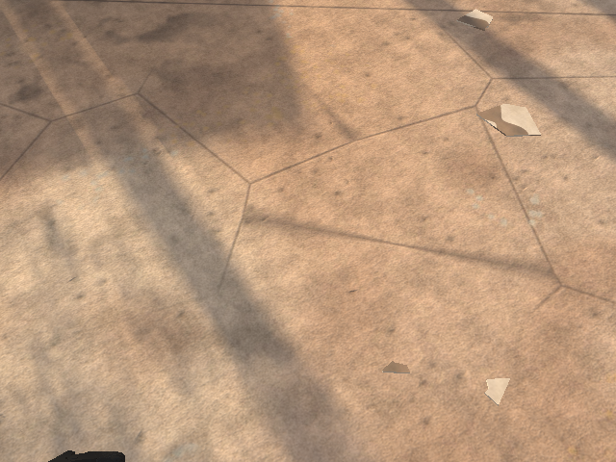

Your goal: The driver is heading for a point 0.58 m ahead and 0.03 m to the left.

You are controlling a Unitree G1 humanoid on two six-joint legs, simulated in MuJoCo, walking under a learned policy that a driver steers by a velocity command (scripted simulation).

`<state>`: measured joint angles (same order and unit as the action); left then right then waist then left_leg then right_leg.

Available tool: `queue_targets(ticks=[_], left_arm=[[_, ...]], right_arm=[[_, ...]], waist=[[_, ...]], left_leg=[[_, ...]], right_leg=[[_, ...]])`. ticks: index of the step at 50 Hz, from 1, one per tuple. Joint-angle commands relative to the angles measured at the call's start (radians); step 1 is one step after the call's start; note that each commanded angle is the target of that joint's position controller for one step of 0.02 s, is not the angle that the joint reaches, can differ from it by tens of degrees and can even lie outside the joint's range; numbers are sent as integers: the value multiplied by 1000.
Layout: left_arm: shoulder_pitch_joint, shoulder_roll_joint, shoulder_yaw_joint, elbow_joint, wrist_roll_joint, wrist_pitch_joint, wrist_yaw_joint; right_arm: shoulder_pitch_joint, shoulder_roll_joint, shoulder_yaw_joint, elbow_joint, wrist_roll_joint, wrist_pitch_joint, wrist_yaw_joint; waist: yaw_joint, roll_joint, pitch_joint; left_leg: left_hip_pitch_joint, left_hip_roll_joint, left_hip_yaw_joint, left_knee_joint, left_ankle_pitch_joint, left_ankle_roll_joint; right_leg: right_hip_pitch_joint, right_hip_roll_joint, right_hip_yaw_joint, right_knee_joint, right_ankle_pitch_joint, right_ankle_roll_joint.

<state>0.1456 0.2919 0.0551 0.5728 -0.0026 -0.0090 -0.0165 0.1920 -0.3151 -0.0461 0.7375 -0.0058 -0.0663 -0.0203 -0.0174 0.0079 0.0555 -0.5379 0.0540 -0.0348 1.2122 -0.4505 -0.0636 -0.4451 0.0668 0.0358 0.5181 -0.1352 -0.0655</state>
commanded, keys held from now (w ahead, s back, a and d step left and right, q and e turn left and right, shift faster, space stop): e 0.24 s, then no key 0.72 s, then q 0.04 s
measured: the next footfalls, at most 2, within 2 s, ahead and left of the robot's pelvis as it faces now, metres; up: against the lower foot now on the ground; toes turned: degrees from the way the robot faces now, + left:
left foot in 0.28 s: +0.19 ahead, +0.13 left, +0.00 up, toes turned -15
right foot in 0.62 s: +0.08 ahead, -0.11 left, +0.00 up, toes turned -11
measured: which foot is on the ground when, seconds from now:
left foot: up 0.00-0.26, down 0.28-1.00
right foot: down 0.00-0.28, up 0.30-0.60, down 0.62-1.00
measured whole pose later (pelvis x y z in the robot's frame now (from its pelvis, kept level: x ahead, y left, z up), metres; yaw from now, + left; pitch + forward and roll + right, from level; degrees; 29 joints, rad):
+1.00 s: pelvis +0.09 +0.00 +0.00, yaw -14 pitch -1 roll +0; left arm 0.23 0.19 0.03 0.76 0.01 0.00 0.02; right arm 0.21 -0.24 -0.05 0.85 -0.01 -0.01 -0.03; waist -0.02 0.00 0.03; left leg -0.26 0.04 -0.04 0.51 -0.23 -0.06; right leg -0.18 0.03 0.04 0.54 -0.33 -0.02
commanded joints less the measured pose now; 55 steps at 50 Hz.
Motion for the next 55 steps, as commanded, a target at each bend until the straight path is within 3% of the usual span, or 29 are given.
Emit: queue_targets(ticks=[1, 5, 11, 13, 14, 15, 16, 17, 18, 19, 20, 22, 25, 27, 29, 30, 31, 32, 33, 34, 38, 49, 52, 55], left_arm=[[-7, 156, 54, -63, 16, -6, 15], [1, 163, 60, -41, -1, 9, 40], [16, 155, 61, -29, -9, 41, 49], [-13, 134, 55, -34, -18, 45, 52], [22, 95, 44, -30, -15, 44, 52], [108, 31, 26, -23, 6, 42, 51], [109, 82, 39, -46, -3, 32, 53], [125, 161, 61, -18, 3, 28, 55], [103, 176, 71, 3, -5, 35, 56], [104, 152, 69, 24, -7, 50, 62], [97, 132, 64, 22, -3, 60, 65], [89, 70, 44, 23, -6, 63, 60], [36, 10, 16, 13, -3, 54, 49], [32, 33, 22, 19, -8, 51, 41], [79, 34, 25, 49, -5, 48, 34], [78, 46, 26, 51, 5, 46, 33], [83, 91, 31, 38, 19, 46, 37], [55, 149, 44, 51, 27, 47, 39], [26, 61, 24, 44, 29, 40, 30], [8, 17, 10, 46, 37, 32, 25], [46, 34, 9, 77, 25, 6, 29], [80, 6, 5, 138, 16, -2, 36], [90, 61, 28, 141, 11, 5, 53], [114, 96, 48, 146, 5, 20, 71]], right_arm=[[70, -92, -27, -53, -7, 14, -15], [10, -53, -11, -65, -10, 25, -17], [-87, -65, -18, -105, 5, 33, -2], [-37, -66, -27, -95, 4, 22, 3], [-18, -92, -37, -93, -7, 17, 3], [-30, -158, -49, -115, -28, 23, -4], [-14, -174, -57, -99, -57, 30, 0], [-29, -132, -50, -116, -40, 28, 1], [-54, -91, -41, -120, -25, 30, -2], [-83, -68, -33, -127, -14, 35, -2], [-103, -61, -30, -125, -3, 39, -4], [-118, -43, -22, -117, -7, 50, -5], [-88, -51, -28, -97, -4, 62, -7], [-47, -78, -36, -81, 2, 68, -6], [-49, -74, -31, -74, 16, 70, -4], [-9, -61, -26, -58, 20, 64, -1], [8, -46, -19, -57, 7, 53, 4], [38, 1, -8, -65, -12, 38, 12], [-24, -7, -6, -66, -28, 34, 10], [-58, -20, -11, -63, -27, 35, 10], [-31, -24, -17, -31, -13, 45, -1], [12, -17, -24, 67, -2, 48, -13], [-38, -51, -32, 47, 11, 52, -17], [-45, -54, -38, 23, 18, 62, -16]], waist=[[-29, -75, -208], [-16, -88, -240], [11, -154, -205], [-27, -163, -195], [-15, -126, -196], [43, 102, -220], [47, 318, -186], [32, 223, -179], [27, 145, -160], [36, 103, -147], [38, 103, -132], [48, 122, -132], [10, 190, -163], [-12, 213, -167], [20, 190, -149], [18, 165, -139], [6, 86, -155], [-56, -134, -153], [-20, -156, -135], [-13, -128, -101], [-6, -108, -37], [2, -22, -50], [23, -36, -50], [32, -96, -50]], left_leg=[[-51, 9, -19, -73, 60, -15], [4, -32, -33, -272, 184, -29], [103, -86, -64, -519, 202, -10], [213, -78, -50, -727, 314, 21], [316, 5, -90, -799, 425, 56], [436, 230, -291, -815, 663, 149], [415, 358, -538, -883, 730, 331], [407, 352, -534, -886, 657, 369], [389, 293, -422, -861, 608, 330], [371, 235, -340, -851, 572, 290], [350, 216, -302, -853, 570, 280], [311, 146, -188, -861, 582, 254], [345, 122, -141, -848, 561, 255], [369, 146, -176, -837, 517, 274], [323, 136, -172, -811, 467, 251], [279, 120, -166, -806, 422, 208], [211, 93, -134, -760, 340, 143], [194, -10, -12, -724, 206, 74], [284, -16, 7, -725, 198, 30], [311, -17, 3, -732, 242, 18], [323, -12, -5, -732, 291, 29], [338, -4, -12, -739, 367, 20], [242, -24, -10, -676, 397, 32], [149, -42, -1, -575, 343, 37]], right_leg=[[184, -245, 261, -147, 578, -224], [141, -207, 254, -124, 491, -197], [156, -179, 379, -86, 214, -145], [165, -151, 397, -25, 164, -102], [117, -107, 371, 42, 46, -56], [5, 11, 231, 266, -330, 9], [-147, 85, 130, 432, -552, 61], [-168, 35, 155, 606, -511, 94], [-178, 26, 152, 674, -444, 111], [-167, 18, 146, 701, -405, 129], [-159, 12, 142, 710, -367, 142], [-73, 2, 80, 600, -318, 156], [52, -44, 10, 303, -323, 159], [113, -47, -9, 157, -274, 149], [232, -35, -35, -81, -100, 113], [299, -46, -9, -153, -30, 84], [379, -132, 84, -141, 65, 47], [319, -209, 164, -108, 57, -18], [195, -212, 177, -146, -95, -47], [159, -183, 158, -158, -183, -26], [126, -142, 125, -151, -163, 21], [194, -109, 83, -116, -36, 22], [253, -124, 77, -99, 16, 7], [276, -218, 129, -115, 76, -60]])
